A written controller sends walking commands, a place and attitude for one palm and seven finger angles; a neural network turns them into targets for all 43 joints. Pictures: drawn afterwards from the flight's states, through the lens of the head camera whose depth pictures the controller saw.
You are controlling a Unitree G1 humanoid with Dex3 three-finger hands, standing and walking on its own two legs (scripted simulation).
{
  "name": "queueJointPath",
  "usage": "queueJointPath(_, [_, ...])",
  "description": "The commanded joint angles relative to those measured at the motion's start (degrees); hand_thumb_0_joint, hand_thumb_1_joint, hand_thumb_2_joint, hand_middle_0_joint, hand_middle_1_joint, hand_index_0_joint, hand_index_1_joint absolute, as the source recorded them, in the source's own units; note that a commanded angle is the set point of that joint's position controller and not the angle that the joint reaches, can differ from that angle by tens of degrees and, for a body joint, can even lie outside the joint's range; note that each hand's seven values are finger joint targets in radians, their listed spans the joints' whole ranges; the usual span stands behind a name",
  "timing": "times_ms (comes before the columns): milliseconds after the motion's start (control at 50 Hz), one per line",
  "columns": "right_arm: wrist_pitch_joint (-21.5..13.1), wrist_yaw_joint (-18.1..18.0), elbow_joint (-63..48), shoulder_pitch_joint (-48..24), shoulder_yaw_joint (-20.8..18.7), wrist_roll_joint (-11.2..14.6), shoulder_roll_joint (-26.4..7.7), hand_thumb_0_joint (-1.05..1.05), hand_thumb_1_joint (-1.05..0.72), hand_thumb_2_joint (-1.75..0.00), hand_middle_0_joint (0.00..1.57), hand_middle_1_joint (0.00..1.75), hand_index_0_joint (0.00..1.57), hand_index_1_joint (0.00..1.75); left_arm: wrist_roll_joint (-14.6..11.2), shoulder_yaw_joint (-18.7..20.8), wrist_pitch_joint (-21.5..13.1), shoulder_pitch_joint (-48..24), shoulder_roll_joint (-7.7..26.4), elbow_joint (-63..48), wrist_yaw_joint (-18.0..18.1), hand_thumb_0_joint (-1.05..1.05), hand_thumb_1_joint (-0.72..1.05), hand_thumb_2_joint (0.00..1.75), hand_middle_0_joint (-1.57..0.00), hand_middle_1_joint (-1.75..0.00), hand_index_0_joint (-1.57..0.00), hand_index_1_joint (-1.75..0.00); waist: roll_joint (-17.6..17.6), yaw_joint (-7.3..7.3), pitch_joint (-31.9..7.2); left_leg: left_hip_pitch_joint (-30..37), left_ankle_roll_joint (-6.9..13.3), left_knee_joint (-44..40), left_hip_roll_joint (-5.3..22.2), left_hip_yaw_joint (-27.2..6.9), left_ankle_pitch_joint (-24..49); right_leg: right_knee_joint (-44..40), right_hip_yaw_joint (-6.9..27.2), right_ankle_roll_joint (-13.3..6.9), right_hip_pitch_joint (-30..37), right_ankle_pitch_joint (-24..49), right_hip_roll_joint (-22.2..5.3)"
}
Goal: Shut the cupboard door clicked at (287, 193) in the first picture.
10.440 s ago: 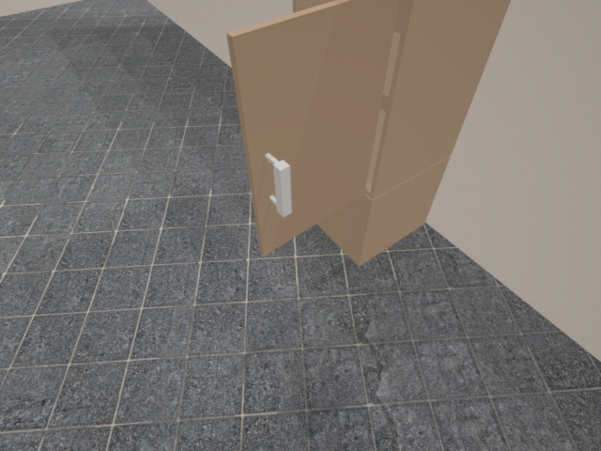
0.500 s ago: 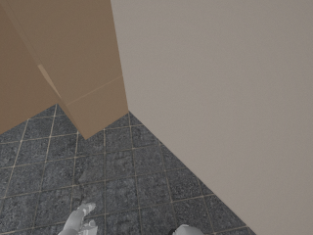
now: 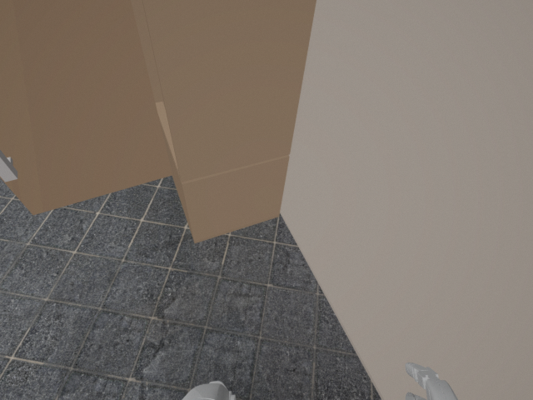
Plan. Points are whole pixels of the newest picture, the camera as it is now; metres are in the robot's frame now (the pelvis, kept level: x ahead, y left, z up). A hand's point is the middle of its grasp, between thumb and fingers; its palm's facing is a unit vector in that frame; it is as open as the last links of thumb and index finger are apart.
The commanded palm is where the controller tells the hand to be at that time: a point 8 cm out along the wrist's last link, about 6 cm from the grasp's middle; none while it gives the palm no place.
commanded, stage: turn to face it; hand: left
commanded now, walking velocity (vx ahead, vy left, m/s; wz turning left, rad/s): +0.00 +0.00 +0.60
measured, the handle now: out of the picture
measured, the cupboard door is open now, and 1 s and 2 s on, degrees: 93 93 93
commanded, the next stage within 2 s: take the last steps up to it in 0.70 s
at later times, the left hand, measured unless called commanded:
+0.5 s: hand out of the picture +0.12 +0.19 -0.13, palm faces +0.24 -0.93 -0.28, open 7.4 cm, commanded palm none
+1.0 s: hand out of the picture -0.04 +0.17 -0.16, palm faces +0.49 -0.84 -0.23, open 7.4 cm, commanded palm none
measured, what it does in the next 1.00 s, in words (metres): steps on the spot, turning left: right foot, then left foot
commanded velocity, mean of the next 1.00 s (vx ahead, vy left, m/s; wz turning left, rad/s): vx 0.07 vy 0.02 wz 0.38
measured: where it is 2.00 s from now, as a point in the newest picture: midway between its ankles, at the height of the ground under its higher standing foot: (212, 377)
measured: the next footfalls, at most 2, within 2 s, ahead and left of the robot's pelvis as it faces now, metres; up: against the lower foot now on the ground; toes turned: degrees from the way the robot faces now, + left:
right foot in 0.48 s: +0.11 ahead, -0.16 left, +0.00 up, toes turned +15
left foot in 0.88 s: +0.03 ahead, +0.08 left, +0.00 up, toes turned +28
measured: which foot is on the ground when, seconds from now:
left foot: down 0.00-0.48, up 0.50-0.86, down 0.88-1.00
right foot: up 0.00-0.46, down 0.48-0.88, up 0.90-1.00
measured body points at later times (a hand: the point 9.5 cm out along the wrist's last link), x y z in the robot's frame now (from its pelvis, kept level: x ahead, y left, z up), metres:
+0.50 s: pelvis +0.05 -0.05 +0.01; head +0.10 -0.04 +0.46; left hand +0.11 +0.23 -0.11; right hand +0.14 -0.28 -0.14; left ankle +0.07 +0.08 -0.71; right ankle +0.07 -0.17 -0.72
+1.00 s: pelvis +0.05 -0.03 +0.02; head +0.07 +0.00 +0.47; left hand -0.06 +0.21 -0.14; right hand +0.27 -0.20 -0.11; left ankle +0.00 +0.06 -0.71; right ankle +0.07 -0.16 -0.66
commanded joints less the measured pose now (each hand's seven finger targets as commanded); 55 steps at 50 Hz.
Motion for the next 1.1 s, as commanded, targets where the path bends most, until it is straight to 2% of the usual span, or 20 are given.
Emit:
queueJointPath(0, [0.29,-2.22,-2.24,11.37,-2.92,0.54,-14.27,0.00,-0.90,-0.90,0.20,0.30,0.20,0.30,0.15,1.16,-0.01,-7.41,5.35,-9.64,1.21,0.00,0.90,0.90,-0.20,-0.30,-0.20,-0.30,9.92,-5.10,-11.39,17.02,11.03,-18.52,22.51,-32.33,13.82,25.26,14.23,1.97,-22.69,-5.01,0.64])
queueJointPath(40, [0.27,-2.28,-4.38,4.41,-1.73,0.42,-10.64,0.00,-0.90,-0.90,0.20,0.30,0.20,0.30,0.96,1.82,0.84,-4.15,6.23,-8.11,0.49,0.00,0.90,0.90,-0.20,-0.30,-0.20,-0.30,11.50,-1.49,-7.35,9.47,6.84,-20.89,16.18,-24.53,2.05,22.99,15.03,2.03,-20.13,2.66,0.15])
queueJointPath(80, [-0.15,-2.18,-4.80,3.78,-1.36,0.52,-9.65,0.00,-0.90,-0.90,0.20,0.30,0.20,0.30,1.14,1.95,1.23,-1.74,5.75,-7.28,0.14,0.00,0.90,0.90,-0.20,-0.30,-0.20,-0.30,9.80,-0.43,-7.61,8.45,4.99,-20.87,12.72,-20.30,3.46,20.20,14.32,2.36,-18.34,6.76,0.96])
queueJointPath(200, [0.14,-1.81,-4.42,6.86,-2.17,0.66,-9.98,0.00,-0.90,-0.90,0.20,0.30,0.20,0.30,0.88,1.72,1.55,-5.04,5.89,-9.89,0.50,0.00,0.90,0.90,-0.20,-0.30,-0.20,-0.30,7.40,-1.29,-8.37,11.52,5.85,-20.52,11.70,-24.17,3.17,13.18,14.70,3.42,-19.21,7.90,2.57])
queueJointPath(320, [0.74,-1.85,-3.37,9.94,-3.03,0.27,-9.67,0.00,-0.90,-0.90,0.20,0.30,0.20,0.30,0.44,1.27,1.01,-9.13,5.41,-12.66,0.87,0.00,0.90,0.90,-0.20,-0.30,-0.20,-0.30,10.70,-2.76,-9.54,14.59,6.18,-16.98,10.82,-27.61,11.32,1.93,14.33,2.63,-15.13,3.99,5.44])
queueJointPath(420, [1.42,-1.82,-4.23,7.13,-3.26,0.80,-8.33,0.00,-0.90,-0.90,0.20,0.30,0.20,0.30,-0.16,1.52,0.23,-2.49,6.14,-11.40,1.50,0.00,0.90,0.90,-0.20,-0.30,-0.20,-0.30,9.17,0.67,-10.58,4.44,3.18,-12.04,7.18,-28.70,11.35,-19.62,13.71,0.88,4.77,12.82,7.68])
queueJointPath(440, [1.31,-1.50,-4.43,6.91,-3.03,1.26,-6.51,0.00,-0.90,-0.90,0.20,0.30,0.20,0.30,0.20,1.95,-0.34,-0.54,8.54,-11.14,1.74,0.00,0.90,0.90,-0.20,-0.30,-0.20,-0.30,4.79,1.75,-10.51,-1.99,0.43,-7.58,4.29,-26.12,5.84,-27.10,18.27,-0.36,12.45,15.37,3.02])
queueJointPath(460, [1.11,-1.20,-5.24,7.74,-2.69,1.76,-3.02,0.00,-0.90,-0.90,0.20,0.30,0.20,0.30,1.01,2.86,-0.80,0.31,12.63,-11.07,2.06,0.00,0.90,0.90,-0.20,-0.30,-0.20,-0.30,-9.17,1.84,-10.43,-11.64,-4.27,3.39,-3.39,-15.48,-10.83,-31.88,32.16,-5.70,17.55,17.96,-11.54])
queueJointPath(480, [1.18,-0.90,-5.96,6.84,-2.79,1.06,-3.86,0.00,-0.90,-0.90,0.20,0.30,0.20,0.30,1.24,2.52,-0.62,-1.35,14.30,-11.96,1.84,0.00,0.90,0.90,-0.20,-0.30,-0.20,-0.30,-10.69,1.53,-7.86,-10.94,-5.72,17.00,-5.27,-10.20,-23.12,-32.44,35.30,-11.19,8.80,24.60,-20.79])
queueJointPath(540, [2.91,-0.56,-2.31,8.59,-3.09,0.72,-4.00,0.00,-0.90,-0.90,0.20,0.30,0.20,0.30,0.35,1.39,-1.07,-7.36,8.31,-12.49,2.01,0.00,0.90,0.90,-0.20,-0.30,-0.20,-0.30,-9.28,-1.97,-4.35,-10.42,-7.04,31.68,-0.76,-10.61,-14.71,-28.89,22.42,-9.89,4.37,36.63,-11.51])
queueJointPath(620, [2.60,-0.46,-1.72,5.24,-1.86,0.90,-2.68,0.00,-0.90,-0.90,0.20,0.30,0.20,0.30,0.61,1.31,-1.61,-2.12,7.88,-10.36,1.92,0.00,0.90,0.90,-0.20,-0.30,-0.20,-0.30,-8.77,0.28,-6.04,-8.56,-8.19,23.33,-0.19,-7.08,-13.88,-25.97,16.31,-9.18,10.98,48.84,-9.60])
queueJointPath(740, [1.75,-0.63,-1.55,0.95,-0.52,1.39,-1.18,0.00,-0.90,-0.90,0.20,0.30,0.20,0.30,1.30,2.01,-1.34,2.47,10.50,-6.59,1.63,0.00,0.90,0.90,-0.20,-0.30,-0.20,-0.30,-10.72,2.52,-6.09,-0.32,-7.36,4.93,-1.81,-2.87,-16.05,-22.92,15.81,-9.61,12.61,54.71,-10.45])
queueJointPath(800, [0.98,-1.04,0.17,5.23,-0.09,1.18,-2.21,0.00,-0.90,-0.90,0.20,0.30,0.20,0.30,0.52,1.85,-1.19,0.68,10.59,-5.57,1.43,0.00,0.90,0.90,-0.20,-0.30,-0.20,-0.30,-8.90,-0.31,-7.47,11.32,-6.23,-9.07,-2.37,-1.94,-4.44,-19.60,13.36,-6.33,7.35,46.42,-8.81])
queueJointPath(820, [0.38,-1.04,0.83,7.69,-0.37,0.89,-3.95,0.00,-0.90,-0.90,0.20,0.30,0.20,0.30,0.10,1.82,-1.08,-0.48,9.81,-5.72,1.13,0.00,0.90,0.90,-0.20,-0.30,-0.20,-0.30,-5.75,-1.83,-8.42,18.24,-4.97,-14.65,-0.22,-3.43,0.94,-16.09,11.94,-4.09,2.45,38.45,-7.69])
queueJointPath(840, [-0.16,-1.15,0.93,9.90,-1.35,0.39,-8.57,0.00,-0.90,-0.90,0.20,0.30,0.20,0.30,0.04,1.50,-0.84,-0.56,7.49,-6.70,0.61,0.00,0.90,0.90,-0.20,-0.30,-0.20,-0.30,6.39,-2.89,-10.47,25.98,-0.69,-16.51,9.38,-15.34,5.93,-7.26,7.98,-1.12,-7.68,20.68,-2.33])
queueJointPath(860, [0.21,-1.39,1.06,13.79,-2.37,-0.10,-13.62,0.00,-0.90,-0.90,0.20,0.30,0.20,0.30,0.16,0.62,-0.55,-2.78,4.32,-8.79,0.23,0.00,0.90,0.90,-0.20,-0.30,-0.20,-0.30,18.94,-4.96,-9.62,27.62,7.50,-19.60,21.07,-28.79,10.42,4.38,5.47,0.65,-18.21,-8.11,3.11])
queueJointPath(880, [0.32,-1.99,1.81,15.18,-2.30,-0.05,-12.88,0.00,-0.90,-0.90,0.20,0.30,0.20,0.30,0.88,0.48,0.09,-7.33,5.52,-9.58,0.26,0.00,0.90,0.90,-0.20,-0.30,-0.20,-0.30,15.28,-6.23,-7.08,24.17,10.53,-21.79,21.40,-30.75,2.91,11.71,10.14,0.05,-21.86,-8.90,2.74])
queueJointPath(920, [-0.45,-2.77,0.90,12.33,-1.38,0.16,-9.62,0.00,-0.90,-0.90,0.20,0.30,0.20,0.30,0.87,0.81,-0.19,-8.70,5.30,-8.44,-0.56,0.00,0.90,0.90,-0.20,-0.30,-0.20,-0.30,15.26,-3.93,-2.89,19.25,9.45,-23.30,16.90,-26.91,-3.94,16.40,13.68,-0.63,-24.42,-1.23,1.56])
queueJointPath(980, [-1.66,-2.67,0.14,9.63,-0.47,0.37,-7.45,0.00,-0.90,-0.90,0.20,0.30,0.20,0.30,1.03,0.53,-0.32,-4.40,4.47,-5.83,-1.39,0.00,0.90,0.90,-0.20,-0.30,-0.20,-0.30,10.82,-0.95,-2.46,16.21,7.10,-24.01,12.82,-19.77,-1.86,12.00,11.72,-0.56,-19.29,4.41,1.64])
queueJointPath(1080, [-2.03,-2.23,1.62,12.08,-0.70,0.32,-7.24,0.00,-0.90,-0.90,0.20,0.30,0.20,0.30,1.05,-0.17,-0.85,-5.78,2.81,-6.68,-1.60,0.00,0.90,0.90,-0.20,-0.30,-0.20,-0.30,9.53,-1.17,-1.29,13.04,7.36,-24.85,11.29,-18.28,-6.47,-2.92,8.96,-0.62,-11.49,5.77,3.29])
